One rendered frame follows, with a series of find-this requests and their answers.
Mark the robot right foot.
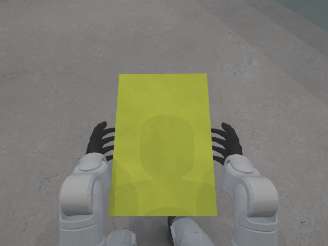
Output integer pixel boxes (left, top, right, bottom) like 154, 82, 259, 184
168, 216, 176, 236

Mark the robot right forearm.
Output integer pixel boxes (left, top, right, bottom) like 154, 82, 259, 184
221, 154, 279, 246

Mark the carton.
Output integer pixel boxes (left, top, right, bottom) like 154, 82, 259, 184
109, 73, 217, 216

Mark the robot left hand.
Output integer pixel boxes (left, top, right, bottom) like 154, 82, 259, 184
86, 121, 115, 161

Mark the robot left forearm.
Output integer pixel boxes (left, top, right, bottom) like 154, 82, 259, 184
59, 153, 111, 246

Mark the robot right shin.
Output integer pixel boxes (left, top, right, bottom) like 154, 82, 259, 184
173, 216, 186, 223

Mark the robot right hand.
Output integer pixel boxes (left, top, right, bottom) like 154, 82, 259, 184
211, 122, 243, 165

